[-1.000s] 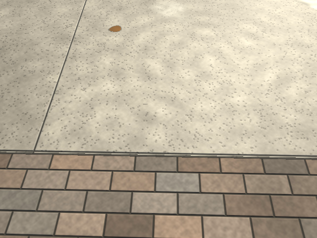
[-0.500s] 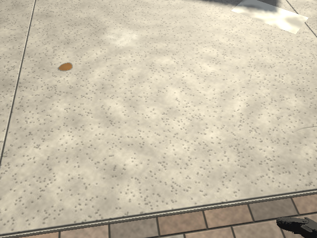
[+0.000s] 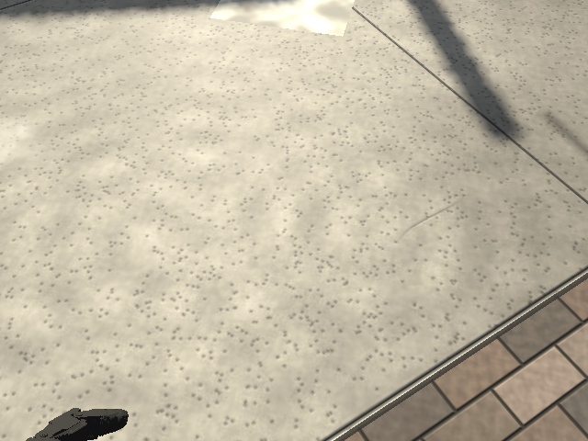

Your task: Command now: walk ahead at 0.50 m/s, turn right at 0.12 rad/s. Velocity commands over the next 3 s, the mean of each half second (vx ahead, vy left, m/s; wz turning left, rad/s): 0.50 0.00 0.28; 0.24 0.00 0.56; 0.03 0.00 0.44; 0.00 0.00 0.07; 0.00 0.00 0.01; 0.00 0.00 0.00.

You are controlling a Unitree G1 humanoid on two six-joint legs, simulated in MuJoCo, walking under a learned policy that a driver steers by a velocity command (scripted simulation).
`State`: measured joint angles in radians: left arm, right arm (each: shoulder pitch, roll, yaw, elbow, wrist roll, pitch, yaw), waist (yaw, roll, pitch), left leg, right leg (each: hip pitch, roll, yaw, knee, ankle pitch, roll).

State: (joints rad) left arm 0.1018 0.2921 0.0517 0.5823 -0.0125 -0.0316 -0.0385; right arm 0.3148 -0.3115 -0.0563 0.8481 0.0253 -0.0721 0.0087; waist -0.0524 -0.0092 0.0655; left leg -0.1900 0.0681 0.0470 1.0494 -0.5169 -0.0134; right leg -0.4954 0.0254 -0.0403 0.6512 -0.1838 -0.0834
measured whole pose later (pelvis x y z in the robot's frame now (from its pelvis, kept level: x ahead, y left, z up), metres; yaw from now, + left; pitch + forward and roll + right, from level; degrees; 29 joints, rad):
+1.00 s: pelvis +0.51 +0.09 +0.01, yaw +32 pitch +2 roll +0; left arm 0.09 0.27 0.04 0.66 0.03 -0.05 0.01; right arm 0.20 -0.32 -0.07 0.68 0.02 0.03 -0.03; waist -0.04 0.02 0.03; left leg -0.37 -0.12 -0.16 1.01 -0.58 -0.02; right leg -0.46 0.03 0.02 0.53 -0.12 -0.02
